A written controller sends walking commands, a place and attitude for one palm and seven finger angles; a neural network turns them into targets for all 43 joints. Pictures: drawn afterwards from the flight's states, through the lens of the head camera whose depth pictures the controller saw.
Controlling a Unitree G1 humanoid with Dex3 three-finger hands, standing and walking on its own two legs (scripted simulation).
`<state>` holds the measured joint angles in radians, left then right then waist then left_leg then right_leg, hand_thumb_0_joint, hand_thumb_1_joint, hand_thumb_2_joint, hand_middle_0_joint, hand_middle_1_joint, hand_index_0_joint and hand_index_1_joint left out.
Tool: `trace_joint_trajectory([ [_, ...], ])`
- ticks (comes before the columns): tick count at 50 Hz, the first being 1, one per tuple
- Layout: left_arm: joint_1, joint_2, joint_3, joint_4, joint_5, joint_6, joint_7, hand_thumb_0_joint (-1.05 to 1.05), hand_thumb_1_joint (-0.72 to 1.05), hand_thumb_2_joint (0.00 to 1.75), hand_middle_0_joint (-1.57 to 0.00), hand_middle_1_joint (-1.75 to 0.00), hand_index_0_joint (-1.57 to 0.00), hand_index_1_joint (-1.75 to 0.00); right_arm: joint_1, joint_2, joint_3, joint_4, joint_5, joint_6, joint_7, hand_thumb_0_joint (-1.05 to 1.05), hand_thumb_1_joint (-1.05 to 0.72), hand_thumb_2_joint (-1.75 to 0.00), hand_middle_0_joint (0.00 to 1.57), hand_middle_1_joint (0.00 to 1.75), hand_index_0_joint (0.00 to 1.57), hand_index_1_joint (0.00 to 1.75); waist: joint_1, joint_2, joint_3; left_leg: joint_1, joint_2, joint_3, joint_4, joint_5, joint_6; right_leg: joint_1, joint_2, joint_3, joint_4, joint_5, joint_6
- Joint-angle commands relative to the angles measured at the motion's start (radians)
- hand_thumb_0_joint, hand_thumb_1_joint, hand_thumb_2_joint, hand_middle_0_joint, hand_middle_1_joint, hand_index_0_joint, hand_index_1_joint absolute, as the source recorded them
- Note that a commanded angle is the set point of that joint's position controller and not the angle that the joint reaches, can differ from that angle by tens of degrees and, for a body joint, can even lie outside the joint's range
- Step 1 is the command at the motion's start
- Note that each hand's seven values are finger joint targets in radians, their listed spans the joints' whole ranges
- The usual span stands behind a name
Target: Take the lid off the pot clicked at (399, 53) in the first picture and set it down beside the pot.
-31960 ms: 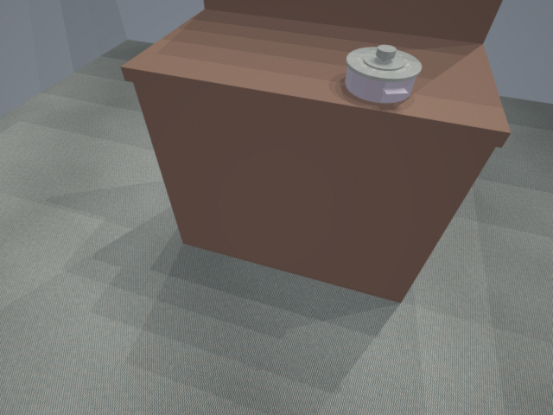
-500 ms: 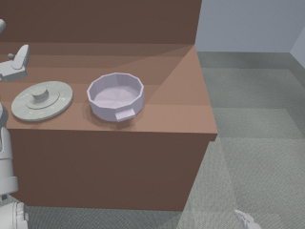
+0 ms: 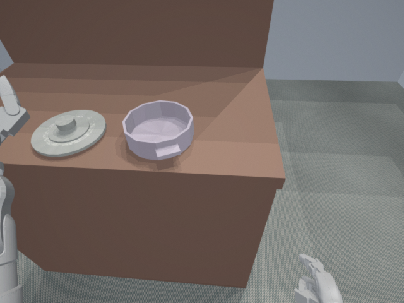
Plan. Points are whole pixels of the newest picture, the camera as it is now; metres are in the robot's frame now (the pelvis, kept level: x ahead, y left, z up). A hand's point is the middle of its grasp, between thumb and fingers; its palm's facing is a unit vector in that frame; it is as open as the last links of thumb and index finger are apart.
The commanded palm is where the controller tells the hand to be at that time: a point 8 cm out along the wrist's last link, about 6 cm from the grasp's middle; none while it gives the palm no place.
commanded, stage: draw the hand back to the body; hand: left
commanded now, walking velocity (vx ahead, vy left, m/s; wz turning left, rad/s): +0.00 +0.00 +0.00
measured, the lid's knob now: (65, 122) +0.48 +0.41 +0.10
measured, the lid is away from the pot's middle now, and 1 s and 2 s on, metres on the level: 0.24 0.24 0.24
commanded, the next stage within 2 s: step back with the hand held close in 0.70 s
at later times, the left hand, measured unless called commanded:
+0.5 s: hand out of the picture +0.19 +0.26 +0.28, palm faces +0.50 -0.82 -0.28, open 7.4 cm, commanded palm +0.13 +0.30 +0.28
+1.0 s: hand out of the picture +0.17 +0.28 +0.29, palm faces +0.53 -0.77 -0.35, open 7.4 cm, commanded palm +0.10 +0.32 +0.28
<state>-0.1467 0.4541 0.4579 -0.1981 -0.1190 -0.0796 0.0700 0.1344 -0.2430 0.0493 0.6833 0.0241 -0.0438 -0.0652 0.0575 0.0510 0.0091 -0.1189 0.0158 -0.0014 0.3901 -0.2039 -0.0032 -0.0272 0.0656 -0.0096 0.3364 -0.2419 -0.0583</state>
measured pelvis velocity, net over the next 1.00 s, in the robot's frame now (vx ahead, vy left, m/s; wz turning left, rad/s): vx -0.02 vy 0.04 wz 0.01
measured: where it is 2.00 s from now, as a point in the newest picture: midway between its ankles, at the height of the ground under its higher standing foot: outside the picture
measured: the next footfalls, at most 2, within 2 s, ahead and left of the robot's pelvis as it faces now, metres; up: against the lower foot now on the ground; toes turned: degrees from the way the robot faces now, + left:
right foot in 1.94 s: -0.26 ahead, -0.06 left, +0.00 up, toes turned -2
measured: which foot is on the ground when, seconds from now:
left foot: down 0.00-1.00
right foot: down 0.00-1.00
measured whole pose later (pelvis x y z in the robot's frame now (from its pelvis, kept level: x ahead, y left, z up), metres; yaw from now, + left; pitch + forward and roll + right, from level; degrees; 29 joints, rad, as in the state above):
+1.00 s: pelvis -0.02 +0.04 +0.00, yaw +1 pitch -2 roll -3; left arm 0.23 0.46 0.52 -0.67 -0.08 -0.20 0.10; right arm 0.16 -0.23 0.03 0.63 0.02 -0.05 -0.04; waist 0.03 0.05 0.00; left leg -0.24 -0.01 -0.01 0.50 -0.22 0.05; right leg -0.11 0.04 -0.02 0.36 -0.22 0.00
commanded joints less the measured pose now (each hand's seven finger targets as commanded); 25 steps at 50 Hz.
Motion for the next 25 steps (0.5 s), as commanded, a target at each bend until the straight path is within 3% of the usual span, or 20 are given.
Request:
trace_joint_trajectory([
  [1, -0.247, 0.257, 0.095, -0.270, -0.008, -0.067, 0.014, 0.00, 0.90, 0.90, -0.20, -0.30, -0.20, -0.30, -0.149, -0.099, -0.042, -0.154, 0.000, -0.059, -0.012, 0.00, -0.90, -0.90, 0.20, 0.30, 0.20, 0.30, -0.002, 0.028, -0.178, 0.140, -0.011, 0.039, -0.005, 0.216, 0.061, -0.053, -0.059, 0.016, -0.055, 0.312, 0.039],
  [3, -0.187, 0.231, 0.084, -0.290, -0.011, -0.069, 0.012, 0.00, 0.90, 0.90, -0.20, -0.30, -0.20, -0.30, -0.151, -0.096, -0.042, -0.155, -0.002, -0.066, -0.012, 0.00, -0.90, -0.90, 0.20, 0.30, 0.20, 0.30, -0.002, 0.049, -0.163, 0.148, -0.010, 0.037, -0.007, 0.222, 0.059, -0.061, -0.056, 0.012, -0.057, 0.307, 0.037],
  [9, -0.064, 0.223, 0.120, -0.326, -0.021, -0.069, 0.015, 0.00, 0.90, 0.90, -0.20, -0.30, -0.20, -0.30, -0.152, -0.090, -0.045, -0.148, -0.008, -0.069, -0.014, 0.00, -0.90, -0.90, 0.20, 0.30, 0.20, 0.30, 0.004, -0.031, -0.106, 0.119, -0.004, 0.029, -0.018, 0.186, 0.061, -0.074, -0.056, 0.007, -0.070, 0.260, 0.039],
  [14, 0.015, 0.166, 0.073, -0.450, -0.018, -0.088, 0.010, 0.00, 0.90, 0.90, -0.20, -0.30, -0.20, -0.30, -0.165, -0.080, -0.043, -0.158, -0.013, -0.088, -0.011, 0.00, -0.90, -0.90, 0.20, 0.30, 0.20, 0.30, 0.007, 0.057, -0.114, 0.142, -0.004, 0.024, -0.023, 0.173, 0.055, -0.079, -0.058, 0.006, -0.071, 0.223, 0.033],
  [16, 0.054, 0.175, 0.089, -0.480, -0.017, -0.091, 0.014, 0.00, 0.90, 0.90, -0.20, -0.30, -0.20, -0.30, -0.162, -0.081, -0.046, -0.158, -0.017, -0.093, -0.011, 0.00, -0.90, -0.90, 0.20, 0.30, 0.20, 0.30, 0.011, 0.018, -0.127, 0.142, -0.001, 0.018, -0.020, 0.190, 0.056, -0.070, -0.056, 0.005, -0.065, 0.238, 0.033],
  [17, 0.068, 0.172, 0.088, -0.492, -0.015, -0.093, 0.014, 0.00, 0.90, 0.90, -0.20, -0.30, -0.20, -0.30, -0.159, -0.080, -0.045, -0.157, -0.015, -0.093, -0.010, 0.00, -0.90, -0.90, 0.20, 0.30, 0.20, 0.30, 0.008, 0.031, -0.116, 0.143, -0.001, 0.016, -0.022, 0.184, 0.055, -0.074, -0.055, 0.003, -0.068, 0.229, 0.032],
  [18, 0.099, 0.199, 0.125, -0.492, -0.019, -0.093, 0.019, 0.00, 0.90, 0.90, -0.20, -0.30, -0.20, -0.30, -0.156, -0.080, -0.048, -0.154, -0.020, -0.094, -0.012, 0.00, -0.90, -0.90, 0.20, 0.30, 0.20, 0.30, 0.013, 0.016, -0.112, 0.133, 0.001, 0.015, -0.022, 0.170, 0.054, -0.077, -0.057, 0.006, -0.072, 0.214, 0.033],
  [19, 0.126, 0.180, 0.118, -0.492, -0.019, -0.094, 0.017, 0.00, 0.90, 0.90, -0.20, -0.30, -0.20, -0.30, -0.156, -0.076, -0.049, -0.152, -0.021, -0.095, -0.012, 0.00, -0.90, -0.90, 0.20, 0.30, 0.20, 0.30, 0.013, -0.004, -0.095, 0.123, 0.001, 0.017, -0.023, 0.169, 0.054, -0.077, -0.057, 0.004, -0.073, 0.216, 0.034],
  [25, 0.238, 0.125, 0.069, -0.593, -0.013, -0.097, 0.009, 0.00, 0.90, 0.90, -0.20, -0.30, -0.20, -0.30, -0.155, -0.069, -0.048, -0.162, -0.022, -0.103, -0.004, 0.00, -0.90, -0.90, 0.20, 0.30, 0.20, 0.30, 0.010, 0.029, -0.082, 0.128, 0.007, 0.006, -0.027, 0.160, 0.048, -0.091, -0.058, 0.001, -0.073, 0.191, 0.029],
])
